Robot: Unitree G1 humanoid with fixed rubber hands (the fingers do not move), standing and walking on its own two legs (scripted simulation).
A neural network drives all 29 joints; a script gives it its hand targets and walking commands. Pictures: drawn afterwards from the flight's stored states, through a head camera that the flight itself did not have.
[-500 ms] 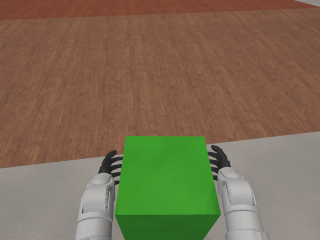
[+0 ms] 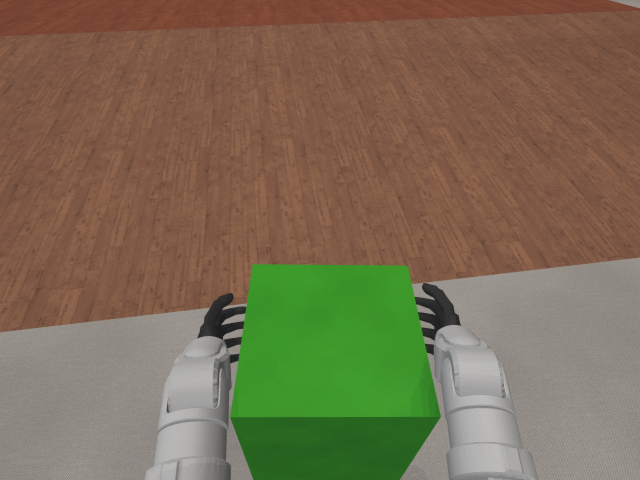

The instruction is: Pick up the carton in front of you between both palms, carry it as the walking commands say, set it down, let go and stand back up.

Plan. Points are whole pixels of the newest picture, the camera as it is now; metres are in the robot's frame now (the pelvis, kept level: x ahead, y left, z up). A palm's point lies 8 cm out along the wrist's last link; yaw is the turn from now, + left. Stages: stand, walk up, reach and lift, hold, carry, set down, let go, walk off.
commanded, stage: hold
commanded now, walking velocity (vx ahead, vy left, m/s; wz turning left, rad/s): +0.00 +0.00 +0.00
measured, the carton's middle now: (328, 377) +0.29 +0.00 -0.02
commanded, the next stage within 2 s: carry in 0.22 s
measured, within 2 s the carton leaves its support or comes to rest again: neither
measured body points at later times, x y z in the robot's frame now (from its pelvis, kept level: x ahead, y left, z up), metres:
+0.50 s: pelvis +0.06 +0.00 -0.02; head +0.02 +0.00 +0.43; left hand +0.35 +0.15 +0.06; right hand +0.36 -0.15 +0.06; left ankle +0.02 +0.14 -0.74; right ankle +0.02 -0.13 -0.75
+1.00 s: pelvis +0.32 +0.02 -0.02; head +0.32 +0.02 +0.43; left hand +0.59 +0.19 +0.07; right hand +0.61 -0.12 +0.07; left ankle +0.44 +0.12 -0.73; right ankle +0.13 -0.09 -0.74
